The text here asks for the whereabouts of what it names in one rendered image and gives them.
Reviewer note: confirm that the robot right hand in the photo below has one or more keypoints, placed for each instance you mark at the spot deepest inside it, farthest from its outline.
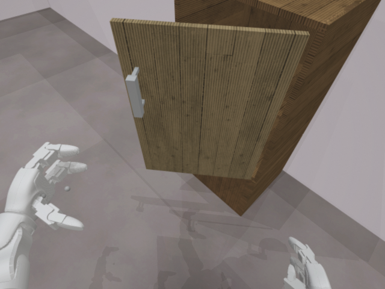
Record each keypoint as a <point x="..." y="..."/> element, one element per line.
<point x="312" y="275"/>

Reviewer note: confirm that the cupboard door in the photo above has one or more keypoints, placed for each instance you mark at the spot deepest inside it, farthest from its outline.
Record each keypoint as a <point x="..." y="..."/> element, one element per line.
<point x="212" y="92"/>

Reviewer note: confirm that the robot left forearm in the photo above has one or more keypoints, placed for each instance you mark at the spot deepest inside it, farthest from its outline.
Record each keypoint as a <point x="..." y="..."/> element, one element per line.
<point x="16" y="230"/>

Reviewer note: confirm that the robot left hand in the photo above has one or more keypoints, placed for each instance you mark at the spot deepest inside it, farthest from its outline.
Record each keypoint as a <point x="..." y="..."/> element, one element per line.
<point x="29" y="183"/>

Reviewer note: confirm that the handle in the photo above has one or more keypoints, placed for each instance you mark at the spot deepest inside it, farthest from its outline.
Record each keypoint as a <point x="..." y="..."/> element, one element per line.
<point x="137" y="102"/>

